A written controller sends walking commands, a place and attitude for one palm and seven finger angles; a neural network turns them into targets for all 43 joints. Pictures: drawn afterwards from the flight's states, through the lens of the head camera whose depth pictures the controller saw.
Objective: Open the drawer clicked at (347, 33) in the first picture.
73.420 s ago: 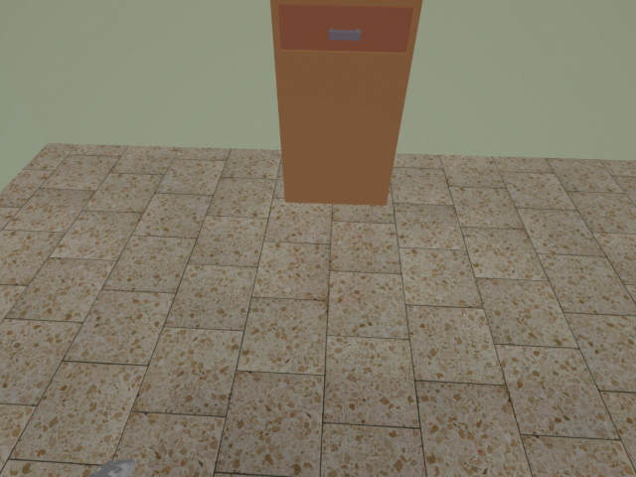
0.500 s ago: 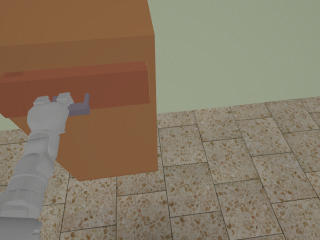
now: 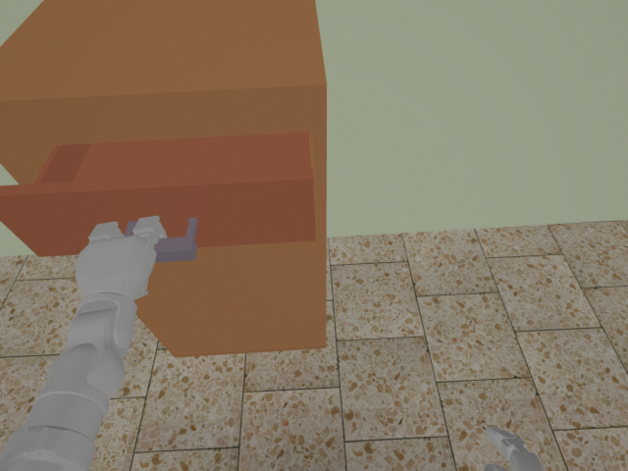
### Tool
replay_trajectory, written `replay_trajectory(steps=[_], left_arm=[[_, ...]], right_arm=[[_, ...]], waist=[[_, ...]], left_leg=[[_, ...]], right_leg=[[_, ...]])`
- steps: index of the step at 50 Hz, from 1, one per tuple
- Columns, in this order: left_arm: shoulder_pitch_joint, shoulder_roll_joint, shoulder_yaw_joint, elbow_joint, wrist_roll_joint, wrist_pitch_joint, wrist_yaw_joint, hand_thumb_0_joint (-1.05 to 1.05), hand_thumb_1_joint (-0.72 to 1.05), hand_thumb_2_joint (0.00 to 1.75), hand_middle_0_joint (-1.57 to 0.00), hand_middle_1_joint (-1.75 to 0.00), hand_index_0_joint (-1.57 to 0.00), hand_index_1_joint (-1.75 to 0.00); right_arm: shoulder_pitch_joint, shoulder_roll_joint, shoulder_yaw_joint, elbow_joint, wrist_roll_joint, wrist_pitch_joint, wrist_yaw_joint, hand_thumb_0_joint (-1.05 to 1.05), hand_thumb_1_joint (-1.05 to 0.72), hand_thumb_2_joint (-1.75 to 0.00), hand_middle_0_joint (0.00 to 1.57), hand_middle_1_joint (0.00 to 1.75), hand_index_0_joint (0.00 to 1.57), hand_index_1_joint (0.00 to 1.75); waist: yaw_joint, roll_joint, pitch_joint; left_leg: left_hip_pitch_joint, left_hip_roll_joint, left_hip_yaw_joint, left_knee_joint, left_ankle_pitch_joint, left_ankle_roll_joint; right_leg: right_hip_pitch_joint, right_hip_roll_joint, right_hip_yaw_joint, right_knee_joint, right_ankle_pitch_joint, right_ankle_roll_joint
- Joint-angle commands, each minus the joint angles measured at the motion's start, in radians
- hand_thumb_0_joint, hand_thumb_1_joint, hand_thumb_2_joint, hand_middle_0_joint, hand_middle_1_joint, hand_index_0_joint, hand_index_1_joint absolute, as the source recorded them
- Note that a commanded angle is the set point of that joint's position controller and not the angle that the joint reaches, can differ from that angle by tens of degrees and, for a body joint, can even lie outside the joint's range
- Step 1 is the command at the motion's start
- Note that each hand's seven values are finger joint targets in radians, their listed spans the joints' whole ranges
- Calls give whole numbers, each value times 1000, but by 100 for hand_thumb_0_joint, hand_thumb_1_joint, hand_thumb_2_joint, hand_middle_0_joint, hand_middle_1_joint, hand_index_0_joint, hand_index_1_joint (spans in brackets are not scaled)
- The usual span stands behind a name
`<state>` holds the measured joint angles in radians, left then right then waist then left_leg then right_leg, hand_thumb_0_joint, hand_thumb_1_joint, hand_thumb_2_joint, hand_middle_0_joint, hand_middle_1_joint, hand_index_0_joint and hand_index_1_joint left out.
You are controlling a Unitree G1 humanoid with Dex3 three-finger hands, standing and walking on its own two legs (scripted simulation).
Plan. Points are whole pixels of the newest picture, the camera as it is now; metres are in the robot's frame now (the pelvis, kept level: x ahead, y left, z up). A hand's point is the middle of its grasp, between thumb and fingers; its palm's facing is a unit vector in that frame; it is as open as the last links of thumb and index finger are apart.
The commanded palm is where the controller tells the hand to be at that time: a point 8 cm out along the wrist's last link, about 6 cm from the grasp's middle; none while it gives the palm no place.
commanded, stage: pull the drawer open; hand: left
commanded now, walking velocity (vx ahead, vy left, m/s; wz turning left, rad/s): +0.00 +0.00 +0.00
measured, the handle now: (159, 238) +0.41 +0.25 +0.04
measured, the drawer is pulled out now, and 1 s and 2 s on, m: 0.09 0.20 0.30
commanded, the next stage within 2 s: none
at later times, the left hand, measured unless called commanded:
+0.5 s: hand (127, 323) +0.29 +0.27 +0.02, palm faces -0.01 -0.06 -1.00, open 6.0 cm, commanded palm +0.25 +0.26 +0.08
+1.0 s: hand (118, 365) +0.23 +0.26 +0.02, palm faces +0.00 -0.08 -1.00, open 6.0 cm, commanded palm +0.20 +0.25 +0.08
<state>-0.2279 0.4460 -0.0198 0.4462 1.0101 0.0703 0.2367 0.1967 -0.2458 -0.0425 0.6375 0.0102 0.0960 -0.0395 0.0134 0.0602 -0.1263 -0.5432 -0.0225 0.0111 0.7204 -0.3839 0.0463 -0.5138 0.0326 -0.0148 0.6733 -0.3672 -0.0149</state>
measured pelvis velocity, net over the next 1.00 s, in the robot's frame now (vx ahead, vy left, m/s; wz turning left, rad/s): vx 0.00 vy -0.01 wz -0.01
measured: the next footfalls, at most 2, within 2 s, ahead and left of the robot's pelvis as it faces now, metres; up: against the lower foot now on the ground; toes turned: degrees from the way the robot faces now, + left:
none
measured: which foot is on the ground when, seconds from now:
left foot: down 0.00-1.00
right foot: down 0.00-1.00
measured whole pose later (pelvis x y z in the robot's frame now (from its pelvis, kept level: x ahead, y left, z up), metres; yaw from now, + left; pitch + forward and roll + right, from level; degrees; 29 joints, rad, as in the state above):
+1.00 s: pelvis +0.00 -0.01 +0.00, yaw +0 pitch +8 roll +0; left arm 0.26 0.39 0.00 0.02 1.00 0.10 0.29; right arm 0.11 -0.23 -0.01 0.62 -0.01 0.05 -0.03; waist 0.06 0.06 -0.11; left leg -0.46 -0.02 0.02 0.70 -0.39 0.03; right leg -0.45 0.03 0.00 0.69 -0.39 -0.03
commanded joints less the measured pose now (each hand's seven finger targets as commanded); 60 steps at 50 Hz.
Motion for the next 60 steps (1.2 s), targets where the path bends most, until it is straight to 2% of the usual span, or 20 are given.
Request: replay_trajectory(steps=[1,6,8,13,19,21,22,24,27,29,33,35,42,44,46,50,53,54,55,60], left_arm=[[-123,140,38,-295,-10,-37,34,0,90,90,-40,-135,-40,-135],[-39,161,75,-338,-19,-37,43,0,90,90,-40,-135,-40,-135],[-36,137,54,-356,-17,-36,49,0,90,90,-40,-135,-40,-135],[-9,179,98,-346,-7,-31,62,0,90,90,-40,-135,-40,-135],[113,180,116,-411,-20,-32,62,0,90,90,-40,-135,-40,-135],[122,163,104,-397,-26,-26,58,0,90,90,-40,-135,-40,-135],[114,161,103,-418,-26,-30,57,0,90,90,-40,-135,-40,-135],[190,196,146,-429,-30,-30,58,0,90,90,-40,-135,-40,-135],[266,145,112,-509,-29,-35,65,0,90,90,-40,-135,-40,-135],[341,162,142,-525,-36,-32,68,0,90,90,-40,-135,-40,-135],[328,153,135,-556,-24,-26,83,0,90,90,-40,-135,-40,-135],[339,142,125,-591,-13,-22,92,0,90,90,-40,-135,-40,-135],[341,111,92,-606,-3,-3,101,0,90,90,-40,-135,-40,-135],[398,136,125,-627,-9,-2,99,0,90,90,-40,-135,-40,-135],[424,88,78,-650,-11,2,93,0,90,90,-40,-135,-40,-135],[553,96,98,-703,-18,1,89,0,90,90,-40,-135,-40,-135],[596,71,77,-732,-23,0,84,0,90,90,-40,-135,-40,-135],[602,102,111,-747,-22,-4,86,0,90,90,-40,-135,-40,-135],[603,84,89,-780,-12,-8,90,0,90,90,-40,-135,-40,-135],[720,87,107,-829,-13,-24,105,0,90,90,-40,-135,-40,-135]], right_arm=[[-33,-132,-43,-130,-5,-38,-11,0,-90,-90,20,30,20,30],[-56,-133,-40,-131,-7,-47,-13,0,-90,-90,20,30,20,30],[-69,-130,-35,-133,-7,-52,-15,0,-90,-90,20,30,20,30],[-81,-129,-32,-122,-8,-59,-25,0,-90,-90,20,30,20,30],[-110,-126,-32,-135,-8,-67,-24,0,-90,-90,20,30,20,30],[-116,-124,-26,-134,-5,-69,-23,0,-90,-90,20,30,20,30],[-121,-125,-27,-137,-8,-73,-24,0,-90,-90,20,30,20,30],[-130,-128,-26,-144,-10,-72,-25,0,-90,-90,20,30,20,30],[-143,-117,-25,-158,-11,-82,-15,0,-90,-90,20,30,20,30],[-153,-120,-25,-162,-12,-83,-11,0,-90,-90,20,30,20,30],[-160,-119,-21,-160,-15,-85,-9,0,-90,-90,20,30,20,30],[-168,-115,-19,-167,-18,-87,-7,0,-90,-90,20,30,20,30],[-174,-111,-16,-160,-20,-86,-8,0,-90,-90,20,30,20,30],[-181,-110,-18,-164,-21,-88,-9,0,-90,-90,20,30,20,30],[-187,-102,-13,-167,-20,-88,-5,0,-90,-90,20,30,20,30],[-198,-99,-4,-186,-23,-93,4,0,-90,-90,20,30,20,30],[-200,-96,-1,-191,-24,-92,12,0,-90,-90,20,30,20,30],[-203,-100,-1,-191,-24,-91,12,0,-90,-90,20,30,20,30],[-206,-97,1,-196,-29,-92,16,0,-90,-90,20,30,20,30],[-190,-95,0,-203,-37,-97,27,0,-90,-90,20,30,20,30]], waist=[[9,22,-320],[10,-31,-273],[8,-12,-257],[17,-16,-233],[44,6,-263],[34,-17,-214],[35,-26,-228],[55,-16,-240],[57,-8,-246],[63,-10,-223],[50,-12,-190],[57,28,-196],[51,-4,-194],[67,-12,-214],[61,-1,-202],[82,-16,-193],[76,-18,-157],[78,-11,-158],[81,23,-163],[86,8,-171]], left_leg=[[301,32,-46,-44,670,-29],[262,25,-38,-57,590,-22],[256,20,-35,-66,545,-21],[230,8,-25,-75,474,-20],[253,11,-24,-75,535,-25],[230,8,-23,-81,483,-23],[230,7,-19,-79,472,-20],[224,4,-18,-86,487,-22],[252,10,-21,-75,538,-23],[242,12,-23,-77,546,-28],[234,10,-25,-79,474,-28],[250,14,-29,-81,489,-32],[260,14,-33,-76,471,-36],[269,15,-33,-78,505,-37],[275,16,-33,-74,509,-39],[264,18,-35,-76,521,-39],[256,18,-37,-75,503,-38],[254,21,-39,-78,517,-41],[265,22,-38,-73,518,-42],[267,27,-40,-48,550,-42]], right_leg=[[98,20,-12,-32,415,-22],[124,18,-9,-40,418,-20],[117,16,-8,-44,396,-21],[135,13,0,-49,388,-25],[171,11,10,-48,432,-26],[157,12,4,-51,413,-23],[162,9,8,-53,419,-21],[198,9,14,-50,442,-25],[180,6,13,-43,465,-21],[186,7,12,-44,467,-23],[148,10,8,-43,407,-23],[138,7,6,-39,385,-26],[120,10,1,-37,363,-25],[155,11,10,-38,393,-29],[140,9,7,-35,392,-25],[158,6,9,-32,402,-25],[139,7,6,-33,389,-24],[146,8,13,-36,389,-28],[131,4,12,-29,380,-27],[120,4,9,-11,400,-26]])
